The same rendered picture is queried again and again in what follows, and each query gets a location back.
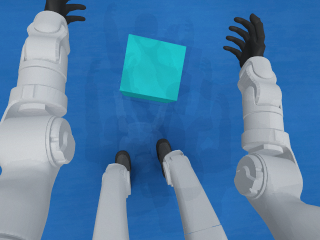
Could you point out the robot left hand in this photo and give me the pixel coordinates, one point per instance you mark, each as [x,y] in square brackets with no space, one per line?
[60,7]

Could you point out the robot right hand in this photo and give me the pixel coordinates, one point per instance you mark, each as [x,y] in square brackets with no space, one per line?
[254,39]

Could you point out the robot left shin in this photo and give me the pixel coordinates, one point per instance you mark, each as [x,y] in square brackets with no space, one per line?
[113,166]

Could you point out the robot left forearm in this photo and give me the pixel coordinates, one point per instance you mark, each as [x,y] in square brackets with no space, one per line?
[42,73]

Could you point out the robot right forearm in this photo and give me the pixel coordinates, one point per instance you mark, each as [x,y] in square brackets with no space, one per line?
[262,111]

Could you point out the carton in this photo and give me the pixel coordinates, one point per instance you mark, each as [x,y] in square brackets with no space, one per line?
[152,69]

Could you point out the right robot thigh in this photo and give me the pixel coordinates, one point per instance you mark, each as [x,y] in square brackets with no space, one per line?
[199,220]

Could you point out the right robot upper arm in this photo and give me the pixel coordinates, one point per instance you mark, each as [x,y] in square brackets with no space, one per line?
[273,186]

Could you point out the left robot upper arm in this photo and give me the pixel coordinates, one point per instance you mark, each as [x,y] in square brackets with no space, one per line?
[32,150]

